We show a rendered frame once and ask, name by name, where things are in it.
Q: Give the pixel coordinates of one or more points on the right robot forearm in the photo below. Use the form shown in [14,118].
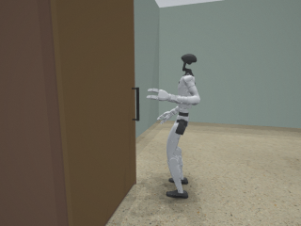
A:
[175,110]

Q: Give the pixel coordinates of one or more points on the left robot forearm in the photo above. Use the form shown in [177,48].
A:
[183,100]

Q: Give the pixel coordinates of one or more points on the left robot hand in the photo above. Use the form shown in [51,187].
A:
[162,95]

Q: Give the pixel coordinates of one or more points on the right robot hand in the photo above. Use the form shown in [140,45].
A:
[167,115]

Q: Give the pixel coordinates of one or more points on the right robot thigh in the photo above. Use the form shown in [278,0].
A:
[178,150]

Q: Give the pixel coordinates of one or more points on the left robot upper arm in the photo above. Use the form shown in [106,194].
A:
[188,80]

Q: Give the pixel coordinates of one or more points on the handle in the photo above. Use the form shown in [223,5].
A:
[137,104]

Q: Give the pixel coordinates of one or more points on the right robot foot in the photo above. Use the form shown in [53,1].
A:
[183,180]

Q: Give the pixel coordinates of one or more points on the wardrobe door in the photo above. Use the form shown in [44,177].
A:
[32,175]
[95,76]

